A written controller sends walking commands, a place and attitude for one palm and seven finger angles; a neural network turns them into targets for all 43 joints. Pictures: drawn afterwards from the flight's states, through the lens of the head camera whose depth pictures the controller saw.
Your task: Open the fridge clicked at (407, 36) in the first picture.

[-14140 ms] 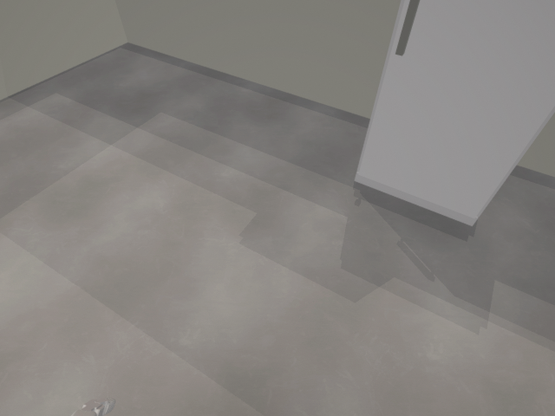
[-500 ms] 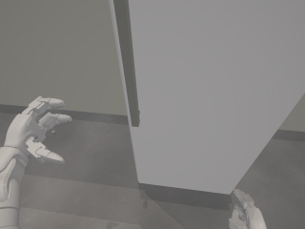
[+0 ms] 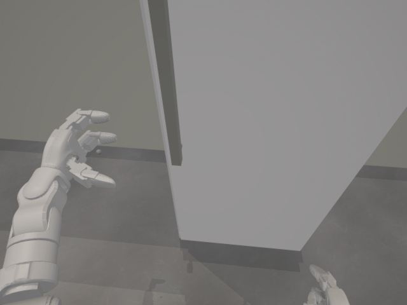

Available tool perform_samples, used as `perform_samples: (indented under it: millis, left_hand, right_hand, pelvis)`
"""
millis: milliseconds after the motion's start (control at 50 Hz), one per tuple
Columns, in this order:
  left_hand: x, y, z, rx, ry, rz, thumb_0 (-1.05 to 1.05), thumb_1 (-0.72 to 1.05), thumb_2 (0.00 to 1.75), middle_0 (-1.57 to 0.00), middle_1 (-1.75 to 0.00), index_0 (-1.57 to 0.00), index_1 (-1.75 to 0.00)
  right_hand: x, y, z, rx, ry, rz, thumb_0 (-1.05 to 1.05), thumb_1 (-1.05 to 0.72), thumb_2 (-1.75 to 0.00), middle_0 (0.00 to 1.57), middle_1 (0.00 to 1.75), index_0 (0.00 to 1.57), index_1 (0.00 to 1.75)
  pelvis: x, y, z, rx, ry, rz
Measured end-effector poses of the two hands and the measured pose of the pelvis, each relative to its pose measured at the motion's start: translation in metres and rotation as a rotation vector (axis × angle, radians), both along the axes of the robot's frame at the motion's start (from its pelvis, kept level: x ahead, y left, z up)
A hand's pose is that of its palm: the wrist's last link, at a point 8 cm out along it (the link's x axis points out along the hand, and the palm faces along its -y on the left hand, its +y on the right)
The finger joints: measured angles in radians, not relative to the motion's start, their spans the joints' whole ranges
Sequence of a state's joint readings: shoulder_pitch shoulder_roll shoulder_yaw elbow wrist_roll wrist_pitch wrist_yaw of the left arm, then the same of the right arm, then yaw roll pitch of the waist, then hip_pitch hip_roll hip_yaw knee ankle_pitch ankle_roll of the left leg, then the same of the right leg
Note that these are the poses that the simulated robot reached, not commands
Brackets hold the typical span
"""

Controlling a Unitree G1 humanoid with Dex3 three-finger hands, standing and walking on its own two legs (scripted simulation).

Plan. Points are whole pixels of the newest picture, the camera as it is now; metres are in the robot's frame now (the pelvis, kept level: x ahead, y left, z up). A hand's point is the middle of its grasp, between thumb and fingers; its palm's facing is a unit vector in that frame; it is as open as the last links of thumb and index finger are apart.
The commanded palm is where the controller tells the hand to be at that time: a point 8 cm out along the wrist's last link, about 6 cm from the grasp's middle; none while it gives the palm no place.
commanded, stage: move the hooked fingers beside the handle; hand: left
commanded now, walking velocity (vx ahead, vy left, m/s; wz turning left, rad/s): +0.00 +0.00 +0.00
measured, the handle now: (170, 83) +0.50 +0.10 +0.20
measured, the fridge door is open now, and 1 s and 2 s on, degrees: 0 0 0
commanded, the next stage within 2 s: feel for the door with the fingertips in 1.74 s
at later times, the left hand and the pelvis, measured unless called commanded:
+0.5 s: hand (122, 132) +0.40 +0.19 +0.14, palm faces -0.05 -1.00 +0.00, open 14.0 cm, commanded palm +0.38 +0.25 +0.14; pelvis +0.01 +0.01 +0.00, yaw +0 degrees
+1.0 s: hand (144, 119) +0.46 +0.16 +0.13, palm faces -0.03 -1.00 +0.03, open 14.0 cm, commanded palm +0.43 +0.23 +0.13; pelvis +0.01 +0.00 -0.01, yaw -2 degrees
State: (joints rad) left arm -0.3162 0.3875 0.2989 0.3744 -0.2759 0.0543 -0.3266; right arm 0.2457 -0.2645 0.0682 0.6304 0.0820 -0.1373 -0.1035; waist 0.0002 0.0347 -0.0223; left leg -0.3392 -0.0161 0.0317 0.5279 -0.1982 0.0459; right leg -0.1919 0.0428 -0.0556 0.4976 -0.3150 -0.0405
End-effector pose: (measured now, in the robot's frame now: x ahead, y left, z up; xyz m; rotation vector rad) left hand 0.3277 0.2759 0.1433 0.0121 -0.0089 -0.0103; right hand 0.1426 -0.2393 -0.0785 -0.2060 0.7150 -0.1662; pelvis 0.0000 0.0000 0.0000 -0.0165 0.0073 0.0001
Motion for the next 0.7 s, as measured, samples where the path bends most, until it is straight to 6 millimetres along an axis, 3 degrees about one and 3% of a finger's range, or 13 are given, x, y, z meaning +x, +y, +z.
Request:
perform_samples:
  millis: [380, 580, 700]
  left_hand:
    - [0.043, -0.011, -0.005, -0.021, 0.008, -0.002, -0.01, -0.50, 0.30, -0.30, -1.20, -0.30, -1.20]
    - [0.069, -0.040, -0.003, -0.030, 0.016, -0.044, -0.01, -0.50, 0.30, -0.30, -1.20, -0.30, -1.20]
    - [0.084, -0.044, -0.008, -0.032, 0.029, -0.005, -0.01, -0.50, 0.30, -0.30, -1.20, -0.30, -1.20]
  right_hand:
    - [-0.025, -0.008, -0.009, -0.019, 0.113, -0.057, 0.01, -0.91, -0.90, 0.20, 0.30, 0.20, 0.30]
    - [-0.031, -0.007, -0.017, -0.005, 0.158, -0.066, 0.01, -0.91, -0.90, 0.20, 0.30, 0.20, 0.30]
    - [-0.042, -0.010, -0.020, 0.001, 0.190, -0.086, 0.01, -0.91, -0.90, 0.20, 0.30, 0.20, 0.30]
  pelvis:
    - [0.007, 0.006, -0.001, -0.001, 0.027, -0.011]
    - [0.009, 0.008, -0.002, 0.001, 0.045, -0.010]
    - [0.010, 0.004, -0.003, 0.003, 0.056, -0.020]
